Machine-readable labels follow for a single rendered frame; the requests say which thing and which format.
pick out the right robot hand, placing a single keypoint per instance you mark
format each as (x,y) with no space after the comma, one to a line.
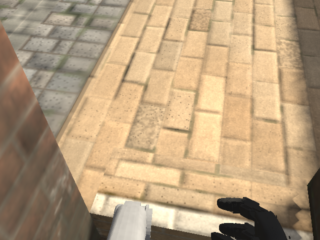
(266,225)

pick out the robot left thigh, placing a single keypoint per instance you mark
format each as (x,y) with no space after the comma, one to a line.
(131,221)

